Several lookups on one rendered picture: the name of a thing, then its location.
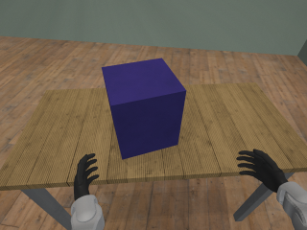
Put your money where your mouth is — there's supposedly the robot right hand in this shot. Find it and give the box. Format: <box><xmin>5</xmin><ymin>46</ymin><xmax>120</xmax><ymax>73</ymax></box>
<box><xmin>236</xmin><ymin>149</ymin><xmax>288</xmax><ymax>193</ymax></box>

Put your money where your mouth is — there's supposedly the robot left hand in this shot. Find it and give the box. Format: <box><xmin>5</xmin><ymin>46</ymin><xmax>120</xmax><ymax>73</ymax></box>
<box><xmin>74</xmin><ymin>153</ymin><xmax>99</xmax><ymax>201</ymax></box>

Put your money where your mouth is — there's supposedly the carton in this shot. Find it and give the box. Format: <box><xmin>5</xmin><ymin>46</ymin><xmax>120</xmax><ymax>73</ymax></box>
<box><xmin>102</xmin><ymin>57</ymin><xmax>186</xmax><ymax>160</ymax></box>

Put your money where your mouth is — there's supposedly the right robot forearm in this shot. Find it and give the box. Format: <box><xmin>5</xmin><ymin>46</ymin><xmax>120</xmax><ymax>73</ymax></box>
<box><xmin>276</xmin><ymin>181</ymin><xmax>307</xmax><ymax>230</ymax></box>

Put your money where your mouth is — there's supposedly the left robot forearm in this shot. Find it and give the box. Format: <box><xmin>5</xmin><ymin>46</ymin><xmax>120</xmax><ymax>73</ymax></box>
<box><xmin>70</xmin><ymin>195</ymin><xmax>105</xmax><ymax>230</ymax></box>

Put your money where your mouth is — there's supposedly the table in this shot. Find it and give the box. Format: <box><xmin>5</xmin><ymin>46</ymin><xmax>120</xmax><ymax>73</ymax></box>
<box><xmin>0</xmin><ymin>82</ymin><xmax>307</xmax><ymax>230</ymax></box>

